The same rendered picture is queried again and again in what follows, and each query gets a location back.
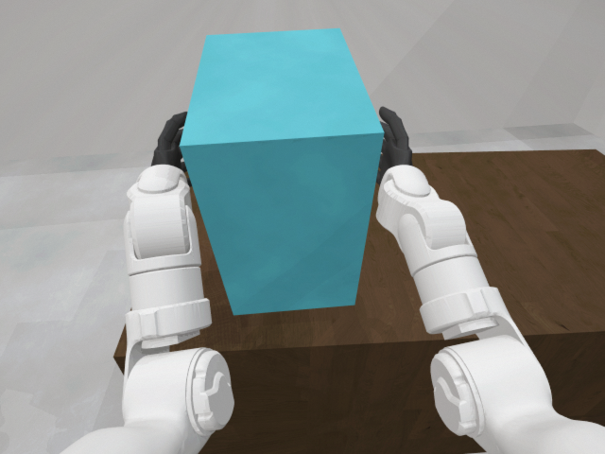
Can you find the left robot hand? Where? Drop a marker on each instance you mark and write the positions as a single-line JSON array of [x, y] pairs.
[[168, 151]]

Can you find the carton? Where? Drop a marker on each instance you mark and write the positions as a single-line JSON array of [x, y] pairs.
[[282, 147]]

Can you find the right robot hand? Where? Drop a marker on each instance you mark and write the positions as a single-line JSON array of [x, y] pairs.
[[395, 148]]

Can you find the left robot forearm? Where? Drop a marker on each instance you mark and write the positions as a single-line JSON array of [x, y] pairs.
[[163, 259]]

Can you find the left robot upper arm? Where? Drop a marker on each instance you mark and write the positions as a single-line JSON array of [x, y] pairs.
[[173, 403]]

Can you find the right robot upper arm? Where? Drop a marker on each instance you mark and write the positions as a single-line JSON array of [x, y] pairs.
[[494, 391]]

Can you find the pedestal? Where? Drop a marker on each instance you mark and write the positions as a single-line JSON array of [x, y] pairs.
[[357, 380]]

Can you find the right robot forearm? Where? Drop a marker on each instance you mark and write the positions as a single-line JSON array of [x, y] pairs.
[[457, 299]]

